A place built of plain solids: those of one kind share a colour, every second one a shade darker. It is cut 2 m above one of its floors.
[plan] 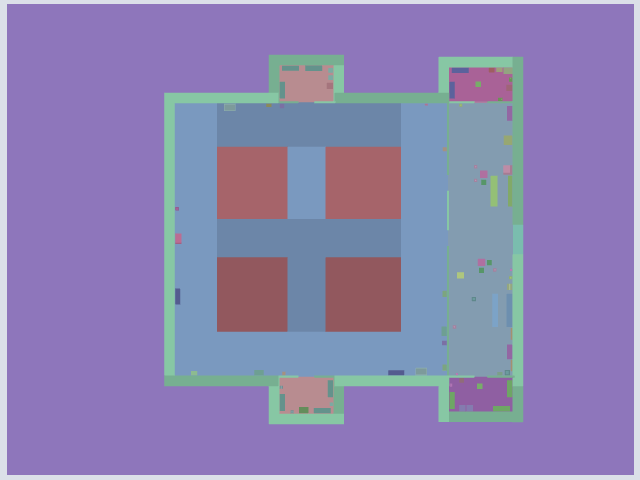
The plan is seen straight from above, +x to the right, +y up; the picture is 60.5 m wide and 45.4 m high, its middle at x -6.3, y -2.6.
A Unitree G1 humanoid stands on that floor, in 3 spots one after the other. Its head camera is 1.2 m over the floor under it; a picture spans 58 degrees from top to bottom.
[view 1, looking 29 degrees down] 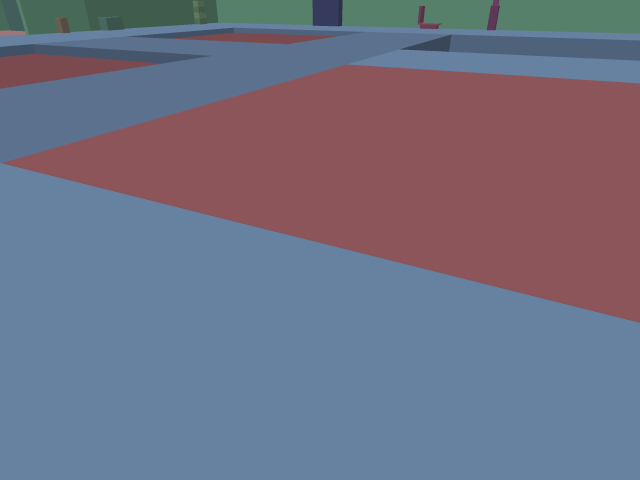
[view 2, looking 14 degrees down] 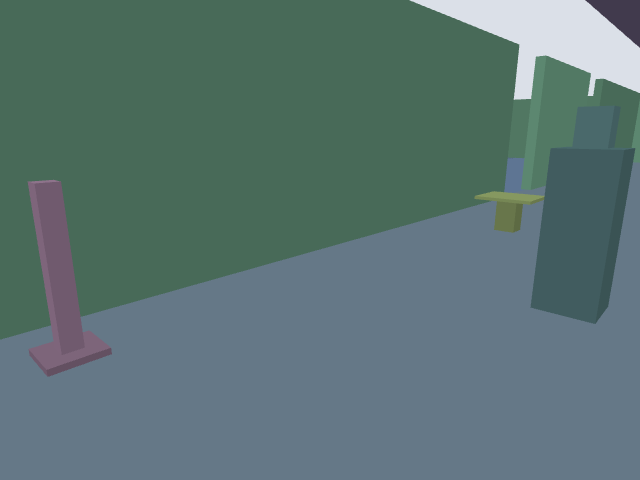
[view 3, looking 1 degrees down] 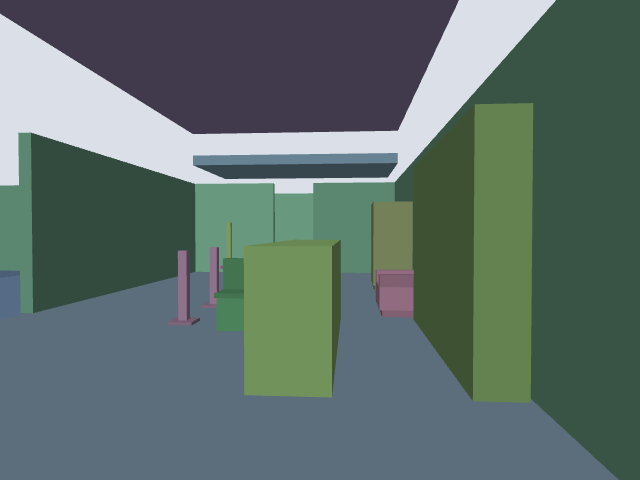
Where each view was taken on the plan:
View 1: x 3.27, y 3.35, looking -153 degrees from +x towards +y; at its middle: step_tier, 2.47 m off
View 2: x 8.91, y -11.47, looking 133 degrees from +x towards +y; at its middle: wall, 4.54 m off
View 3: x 10.62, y -2.55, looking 94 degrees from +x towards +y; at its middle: bar_foyer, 5.76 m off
